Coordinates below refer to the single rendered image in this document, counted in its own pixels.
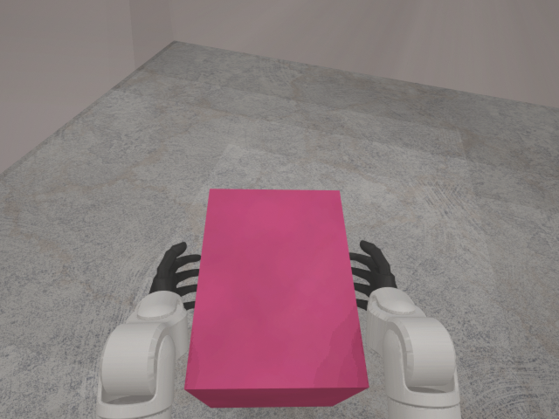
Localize right robot hand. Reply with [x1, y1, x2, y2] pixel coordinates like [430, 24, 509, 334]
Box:
[349, 240, 397, 311]

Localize carton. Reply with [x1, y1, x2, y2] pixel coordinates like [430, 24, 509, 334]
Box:
[184, 189, 369, 408]

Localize robot right forearm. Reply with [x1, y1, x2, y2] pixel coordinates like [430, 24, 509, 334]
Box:
[365, 287, 461, 419]

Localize left robot hand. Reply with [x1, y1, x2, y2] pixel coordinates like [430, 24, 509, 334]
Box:
[149, 242, 201, 311]

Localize robot left forearm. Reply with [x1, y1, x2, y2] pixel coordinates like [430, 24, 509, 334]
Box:
[95, 291, 189, 419]

